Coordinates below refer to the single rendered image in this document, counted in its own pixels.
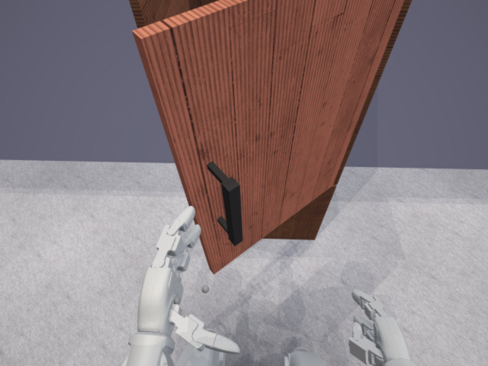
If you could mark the cupboard door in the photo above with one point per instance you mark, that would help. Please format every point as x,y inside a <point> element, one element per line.
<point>268,90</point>

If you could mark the left robot thigh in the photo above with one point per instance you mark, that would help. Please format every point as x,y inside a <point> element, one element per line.
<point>208,357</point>

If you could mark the robot right hand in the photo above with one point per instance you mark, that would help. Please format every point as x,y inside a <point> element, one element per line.
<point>384,340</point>

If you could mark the robot left hand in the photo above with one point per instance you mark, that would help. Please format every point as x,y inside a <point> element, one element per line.
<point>162,284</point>

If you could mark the handle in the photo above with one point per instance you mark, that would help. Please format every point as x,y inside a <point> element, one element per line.
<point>232,204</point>

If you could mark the left robot forearm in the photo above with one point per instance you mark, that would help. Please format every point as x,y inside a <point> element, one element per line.
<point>149,349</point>

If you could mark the right robot thigh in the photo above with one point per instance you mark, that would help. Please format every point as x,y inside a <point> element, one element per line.
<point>299,358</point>

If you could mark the robot thigh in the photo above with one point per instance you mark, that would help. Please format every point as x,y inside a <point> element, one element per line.
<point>299,358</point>
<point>208,357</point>

